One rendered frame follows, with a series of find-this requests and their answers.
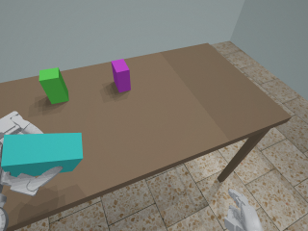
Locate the sponge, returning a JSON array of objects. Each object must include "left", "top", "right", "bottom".
[{"left": 1, "top": 133, "right": 83, "bottom": 177}]

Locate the table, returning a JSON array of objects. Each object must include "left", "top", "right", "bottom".
[{"left": 0, "top": 42, "right": 292, "bottom": 231}]

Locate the robot right hand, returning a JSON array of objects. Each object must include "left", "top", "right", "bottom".
[{"left": 224, "top": 189, "right": 263, "bottom": 231}]

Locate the robot left hand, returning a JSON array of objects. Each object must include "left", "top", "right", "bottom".
[{"left": 0, "top": 111, "right": 63, "bottom": 196}]

